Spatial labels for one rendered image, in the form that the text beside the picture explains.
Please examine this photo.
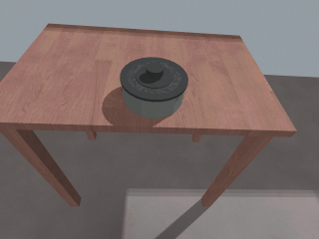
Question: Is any knob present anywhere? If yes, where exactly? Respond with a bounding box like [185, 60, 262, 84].
[146, 62, 164, 79]

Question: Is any lid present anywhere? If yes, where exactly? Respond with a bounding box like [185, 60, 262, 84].
[120, 57, 188, 103]

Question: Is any table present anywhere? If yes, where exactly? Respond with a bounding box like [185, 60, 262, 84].
[0, 23, 297, 207]

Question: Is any pot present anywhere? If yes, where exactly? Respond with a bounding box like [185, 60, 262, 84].
[123, 88, 184, 119]

